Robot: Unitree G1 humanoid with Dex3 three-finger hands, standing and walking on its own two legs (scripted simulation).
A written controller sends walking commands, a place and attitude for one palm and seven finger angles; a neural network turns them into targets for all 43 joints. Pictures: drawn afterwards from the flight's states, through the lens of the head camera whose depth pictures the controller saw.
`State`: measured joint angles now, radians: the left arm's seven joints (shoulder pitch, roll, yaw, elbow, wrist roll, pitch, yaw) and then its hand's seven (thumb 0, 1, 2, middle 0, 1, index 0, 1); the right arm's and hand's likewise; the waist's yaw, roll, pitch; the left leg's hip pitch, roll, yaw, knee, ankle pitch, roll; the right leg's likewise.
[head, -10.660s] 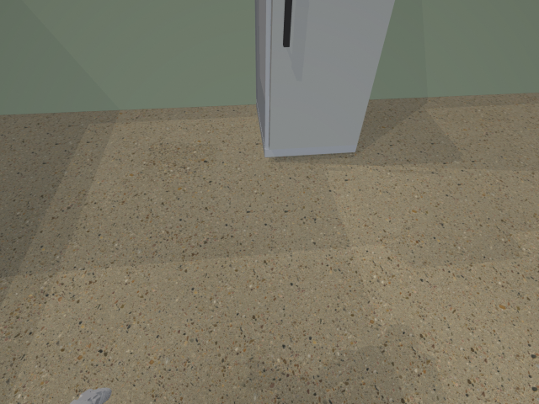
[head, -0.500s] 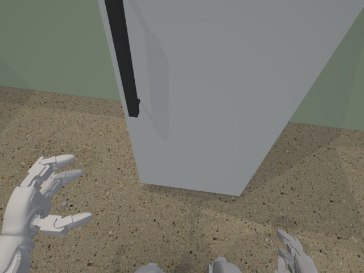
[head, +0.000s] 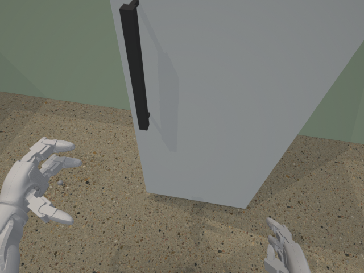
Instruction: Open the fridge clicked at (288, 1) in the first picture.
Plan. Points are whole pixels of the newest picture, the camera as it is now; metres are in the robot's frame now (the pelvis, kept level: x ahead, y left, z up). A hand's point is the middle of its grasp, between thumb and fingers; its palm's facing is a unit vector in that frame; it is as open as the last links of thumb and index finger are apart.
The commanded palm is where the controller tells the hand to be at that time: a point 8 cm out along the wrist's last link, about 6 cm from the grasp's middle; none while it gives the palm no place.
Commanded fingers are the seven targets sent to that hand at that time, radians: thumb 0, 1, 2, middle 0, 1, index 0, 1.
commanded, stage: raise the hand to about handle height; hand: left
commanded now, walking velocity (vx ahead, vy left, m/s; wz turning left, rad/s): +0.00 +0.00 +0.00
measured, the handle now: (140, 76) +0.54 +0.16 +0.13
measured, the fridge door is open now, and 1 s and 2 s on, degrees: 0 0 0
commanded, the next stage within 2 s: move the hooked fingers beside the handle in 0.62 s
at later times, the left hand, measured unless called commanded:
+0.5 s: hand (67, 172) +0.27 +0.25 +0.09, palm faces +0.00 -1.00 -0.04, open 13.9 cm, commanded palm +0.24 +0.30 +0.10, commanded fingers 0.00 -0.50 0.30 -0.30 -1.20 -0.30 -1.20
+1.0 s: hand (77, 158) +0.30 +0.24 +0.10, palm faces -0.02 -1.00 -0.02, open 13.9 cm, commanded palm +0.28 +0.29 +0.10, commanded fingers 0.00 -0.50 0.30 -0.30 -1.20 -0.30 -1.20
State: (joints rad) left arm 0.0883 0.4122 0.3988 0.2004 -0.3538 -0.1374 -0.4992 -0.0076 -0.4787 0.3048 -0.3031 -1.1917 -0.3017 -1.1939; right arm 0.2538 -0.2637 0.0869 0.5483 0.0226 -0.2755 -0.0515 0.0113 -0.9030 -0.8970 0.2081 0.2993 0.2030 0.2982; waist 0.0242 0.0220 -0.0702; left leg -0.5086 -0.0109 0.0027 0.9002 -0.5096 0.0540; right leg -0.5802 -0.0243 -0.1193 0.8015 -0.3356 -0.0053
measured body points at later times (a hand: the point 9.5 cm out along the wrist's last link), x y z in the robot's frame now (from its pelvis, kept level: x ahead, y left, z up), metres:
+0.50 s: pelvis +0.00 -0.02 +0.01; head +0.03 -0.01 +0.46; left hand +0.27 +0.31 +0.10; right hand +0.16 -0.27 -0.06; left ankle -0.03 +0.08 -0.70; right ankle +0.04 -0.13 -0.70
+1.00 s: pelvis -0.01 -0.03 +0.01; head +0.03 -0.02 +0.45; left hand +0.30 +0.30 +0.10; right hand +0.15 -0.28 -0.07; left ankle -0.03 +0.08 -0.70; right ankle +0.04 -0.13 -0.70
